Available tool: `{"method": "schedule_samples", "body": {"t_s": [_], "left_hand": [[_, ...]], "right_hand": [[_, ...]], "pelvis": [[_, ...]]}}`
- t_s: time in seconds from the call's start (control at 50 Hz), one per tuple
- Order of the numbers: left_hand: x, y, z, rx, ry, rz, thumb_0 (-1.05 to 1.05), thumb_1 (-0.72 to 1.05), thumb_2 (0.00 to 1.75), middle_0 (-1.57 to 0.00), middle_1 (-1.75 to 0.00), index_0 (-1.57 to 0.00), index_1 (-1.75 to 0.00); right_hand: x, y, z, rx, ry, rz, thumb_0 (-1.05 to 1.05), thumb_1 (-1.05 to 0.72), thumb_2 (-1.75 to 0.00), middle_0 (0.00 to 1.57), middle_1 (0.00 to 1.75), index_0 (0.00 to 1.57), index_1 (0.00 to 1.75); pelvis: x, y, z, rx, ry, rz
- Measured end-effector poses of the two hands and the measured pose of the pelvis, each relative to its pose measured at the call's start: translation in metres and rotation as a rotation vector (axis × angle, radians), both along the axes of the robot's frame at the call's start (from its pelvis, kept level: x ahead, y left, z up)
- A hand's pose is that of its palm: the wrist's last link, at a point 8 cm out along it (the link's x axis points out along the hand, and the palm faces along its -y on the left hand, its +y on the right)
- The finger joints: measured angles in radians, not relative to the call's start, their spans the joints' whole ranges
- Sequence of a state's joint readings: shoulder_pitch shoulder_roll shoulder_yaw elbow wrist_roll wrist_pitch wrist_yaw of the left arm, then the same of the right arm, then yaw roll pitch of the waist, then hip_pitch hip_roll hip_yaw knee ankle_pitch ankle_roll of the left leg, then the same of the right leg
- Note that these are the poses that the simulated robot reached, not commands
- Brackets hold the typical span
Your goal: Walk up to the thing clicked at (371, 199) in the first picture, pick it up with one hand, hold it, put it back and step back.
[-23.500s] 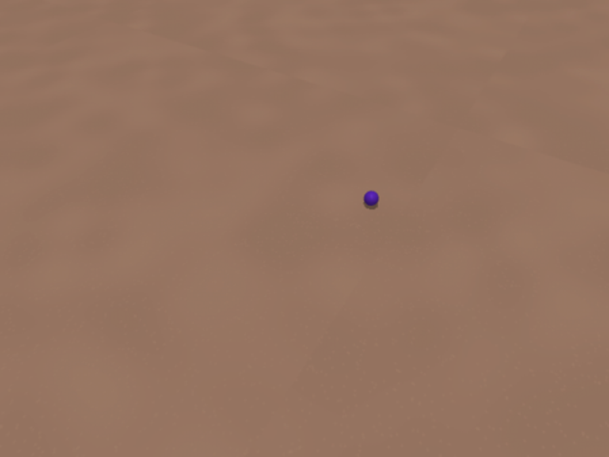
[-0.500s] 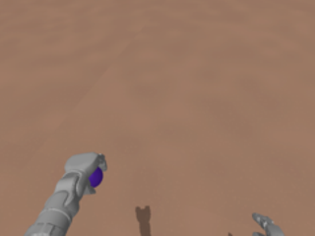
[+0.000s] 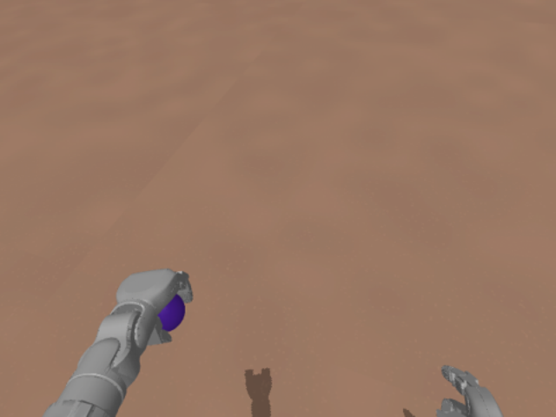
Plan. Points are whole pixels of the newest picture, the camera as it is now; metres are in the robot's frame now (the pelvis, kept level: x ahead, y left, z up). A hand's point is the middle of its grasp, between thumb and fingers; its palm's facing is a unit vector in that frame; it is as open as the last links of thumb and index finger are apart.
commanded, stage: hold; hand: left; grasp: from above
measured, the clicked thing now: (164, 311) +0.31 +0.22 -0.06
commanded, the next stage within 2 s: crouch in 0.64 s
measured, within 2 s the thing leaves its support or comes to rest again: neither
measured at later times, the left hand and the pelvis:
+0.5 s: hand (158, 320) +0.29 +0.22 -0.04, palm faces -0.47 -0.07 -0.88, open 8.9 cm; pelvis +0.00 +0.00 +0.00, yaw +0 degrees
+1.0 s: hand (160, 325) +0.29 +0.23 -0.07, palm faces -0.47 -0.06 -0.88, open 8.8 cm; pelvis +0.00 +0.00 +0.00, yaw +1 degrees
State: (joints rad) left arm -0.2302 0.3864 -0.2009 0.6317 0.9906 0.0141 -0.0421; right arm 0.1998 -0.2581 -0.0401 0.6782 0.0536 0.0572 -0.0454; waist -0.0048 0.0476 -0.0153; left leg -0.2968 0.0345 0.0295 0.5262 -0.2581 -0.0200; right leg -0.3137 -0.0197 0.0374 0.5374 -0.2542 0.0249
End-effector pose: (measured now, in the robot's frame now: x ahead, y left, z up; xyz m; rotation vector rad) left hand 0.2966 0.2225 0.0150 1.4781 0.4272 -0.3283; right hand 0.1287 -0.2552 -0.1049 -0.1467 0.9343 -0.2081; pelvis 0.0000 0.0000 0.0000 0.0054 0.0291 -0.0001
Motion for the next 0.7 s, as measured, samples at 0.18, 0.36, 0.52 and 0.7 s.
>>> {"method": "schedule_samples", "body": {"t_s": [0.18,0.36,0.52,0.7], "left_hand": [[-0.001,0.001,0.004,-0.001,0.001,-0.002,-0.01,0.08,0.64,-0.68,-0.7,-0.72,-0.69],[-0.003,0.002,0.002,-0.005,0.009,-0.002,-0.01,0.08,0.65,-0.68,-0.7,-0.72,-0.7],[-0.004,0.001,-0.001,0.001,0.006,-0.004,-0.01,0.07,0.66,-0.68,-0.7,-0.72,-0.7],[0.001,0.003,0.002,0.006,-0.004,0.005,-0.01,0.07,0.68,-0.68,-0.71,-0.72,-0.71]], "right_hand": [[0.007,0.003,0.002,0.005,-0.013,0.007,0.01,-0.91,-0.89,0.2,0.3,0.2,0.3],[0.01,0.003,0.002,0.005,-0.007,0.01,0.01,-0.91,-0.89,0.2,0.3,0.2,0.3],[0.011,0.002,0.002,0.001,0.007,0.008,0.01,-0.91,-0.9,0.2,0.3,0.2,0.3],[0.009,0.001,0.002,0.0,0.016,0.0,0.01,-0.91,-0.9,0.2,0.3,0.2,0.3]], "pelvis": [[0.001,0.0,0.002,0.0,-0.009,0.0],[0.002,-0.001,0.002,0.0,-0.008,0.002],[0.004,-0.001,0.003,0.0,-0.007,0.004],[0.005,-0.001,0.003,-0.001,-0.007,0.005]]}}
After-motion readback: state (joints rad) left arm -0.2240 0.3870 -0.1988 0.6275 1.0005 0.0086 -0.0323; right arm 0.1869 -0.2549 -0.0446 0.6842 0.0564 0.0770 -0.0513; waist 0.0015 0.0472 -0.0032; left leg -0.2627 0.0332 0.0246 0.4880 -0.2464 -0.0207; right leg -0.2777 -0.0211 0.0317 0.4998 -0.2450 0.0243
